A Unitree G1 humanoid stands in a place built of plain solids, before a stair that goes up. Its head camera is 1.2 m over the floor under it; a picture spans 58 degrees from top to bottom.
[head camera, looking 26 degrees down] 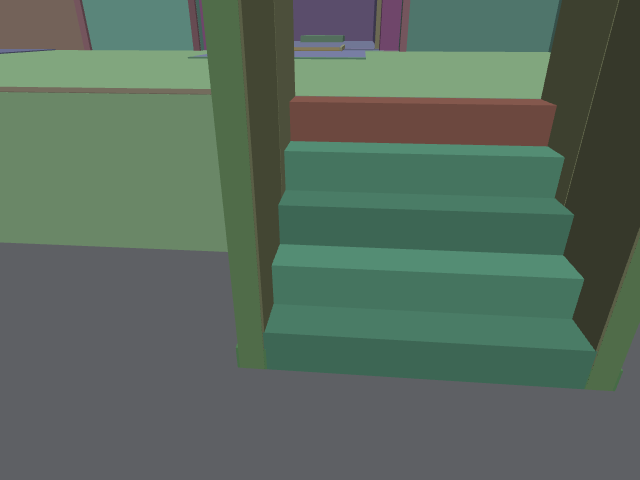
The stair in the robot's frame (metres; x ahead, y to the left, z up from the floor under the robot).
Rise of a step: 0.18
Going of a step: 0.19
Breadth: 1.20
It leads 5 degrees to the right of straight ahead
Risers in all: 5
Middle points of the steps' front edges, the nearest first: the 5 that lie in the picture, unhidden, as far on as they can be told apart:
1.25 -0.38 0.18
1.44 -0.40 0.36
1.63 -0.42 0.54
1.82 -0.43 0.72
2.01 -0.45 0.90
